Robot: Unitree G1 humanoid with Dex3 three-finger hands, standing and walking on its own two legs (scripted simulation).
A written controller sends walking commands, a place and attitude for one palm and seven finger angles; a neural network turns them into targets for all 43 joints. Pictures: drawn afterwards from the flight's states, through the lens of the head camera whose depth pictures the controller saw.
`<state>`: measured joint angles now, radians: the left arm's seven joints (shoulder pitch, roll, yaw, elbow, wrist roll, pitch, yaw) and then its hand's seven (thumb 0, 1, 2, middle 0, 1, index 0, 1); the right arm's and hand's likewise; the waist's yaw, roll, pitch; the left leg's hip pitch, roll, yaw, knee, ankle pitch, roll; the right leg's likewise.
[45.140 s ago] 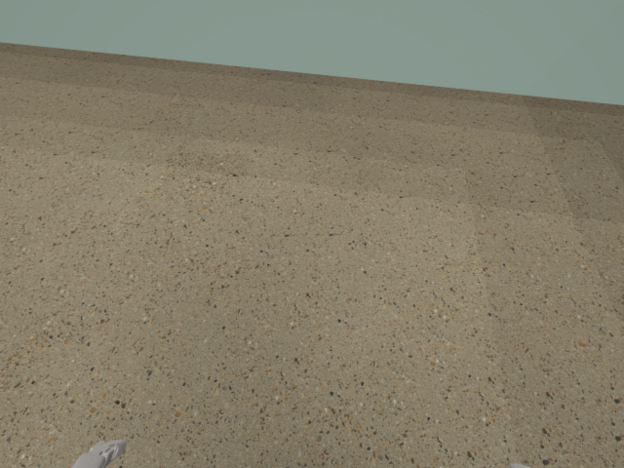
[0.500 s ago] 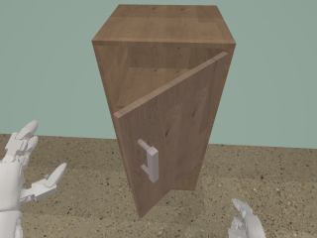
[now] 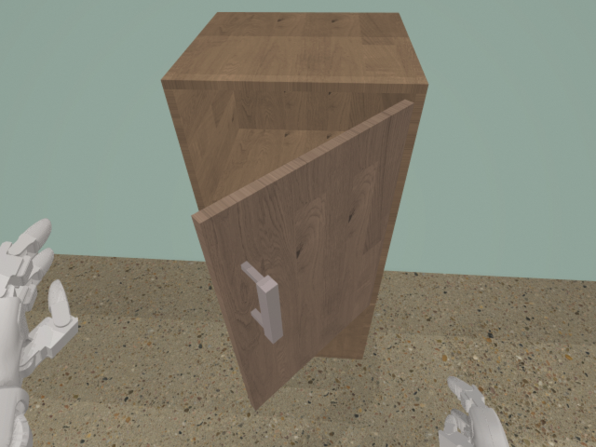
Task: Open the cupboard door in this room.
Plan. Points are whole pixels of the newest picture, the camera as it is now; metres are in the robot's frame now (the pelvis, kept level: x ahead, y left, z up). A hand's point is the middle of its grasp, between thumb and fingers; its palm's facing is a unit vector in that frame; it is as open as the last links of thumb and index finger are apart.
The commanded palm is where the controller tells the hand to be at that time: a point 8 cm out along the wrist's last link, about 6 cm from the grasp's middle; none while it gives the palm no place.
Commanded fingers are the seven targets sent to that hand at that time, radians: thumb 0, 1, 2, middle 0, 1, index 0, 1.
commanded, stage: step back with the hand held close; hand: left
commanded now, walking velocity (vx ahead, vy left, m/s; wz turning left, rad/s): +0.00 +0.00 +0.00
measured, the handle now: (261, 303) +0.30 +0.10 +0.04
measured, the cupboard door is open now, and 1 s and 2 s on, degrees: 47 47 47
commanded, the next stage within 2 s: stop stepping back and stand still in 1.16 s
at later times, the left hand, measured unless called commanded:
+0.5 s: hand (61, 343) +0.17 +0.27 +0.14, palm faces +0.30 -0.82 -0.49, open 7.4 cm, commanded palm +0.11 +0.31 +0.17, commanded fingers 0.00 0.90 0.90 -0.20 -0.30 -0.20 -0.30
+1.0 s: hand out of the picture +0.04 +0.31 +0.15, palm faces +0.45 -0.79 -0.42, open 7.5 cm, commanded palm -0.01 +0.36 +0.17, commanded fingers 0.00 0.90 0.90 -0.20 -0.30 -0.20 -0.30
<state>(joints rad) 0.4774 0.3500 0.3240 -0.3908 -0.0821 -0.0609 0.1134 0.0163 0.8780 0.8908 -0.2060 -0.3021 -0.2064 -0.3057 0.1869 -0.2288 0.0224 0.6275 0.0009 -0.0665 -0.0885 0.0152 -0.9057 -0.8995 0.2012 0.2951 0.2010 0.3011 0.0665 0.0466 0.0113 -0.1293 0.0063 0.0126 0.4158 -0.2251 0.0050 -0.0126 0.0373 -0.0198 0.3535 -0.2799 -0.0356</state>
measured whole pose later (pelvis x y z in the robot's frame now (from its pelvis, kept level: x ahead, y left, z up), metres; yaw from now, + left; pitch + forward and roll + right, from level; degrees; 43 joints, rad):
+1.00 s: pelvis -0.14 +0.05 -0.02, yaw +3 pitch -1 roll -3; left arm 0.59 0.39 0.39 -0.58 -0.05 -0.21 0.15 0.02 0.88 0.89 -0.21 -0.30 -0.21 -0.31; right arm 0.21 -0.21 0.00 0.61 0.00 -0.05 -0.07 0.02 -0.90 -0.90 0.20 0.30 0.20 0.30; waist 0.02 0.02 0.03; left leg -0.43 -0.01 0.00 0.61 -0.20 0.02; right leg -0.27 0.06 0.02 0.55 -0.26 0.01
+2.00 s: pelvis -0.35 +0.05 +0.00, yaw -2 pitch +0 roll +2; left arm 0.52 0.37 0.42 -0.34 -0.04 -0.20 0.14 0.01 0.88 0.89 -0.21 -0.30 -0.21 -0.31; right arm 0.26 -0.24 -0.02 0.71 -0.01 -0.08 -0.08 0.02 -0.90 -0.90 0.20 0.30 0.20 0.30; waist 0.03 0.00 -0.07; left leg -0.57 0.02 0.00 1.11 -0.23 -0.01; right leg -0.21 0.02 -0.10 0.46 -0.25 -0.09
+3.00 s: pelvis -0.37 +0.11 +0.00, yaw -1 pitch -1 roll -1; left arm 0.55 0.38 0.38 -0.45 -0.05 -0.17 0.16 0.02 0.88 0.89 -0.21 -0.30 -0.21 -0.31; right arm 0.21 -0.21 0.01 0.61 0.00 -0.10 -0.08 0.01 -0.91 -0.90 0.20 0.30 0.20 0.30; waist 0.01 0.00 0.05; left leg -0.23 0.01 0.06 0.43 -0.20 0.03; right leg -0.18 -0.02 -0.10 0.37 -0.17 0.00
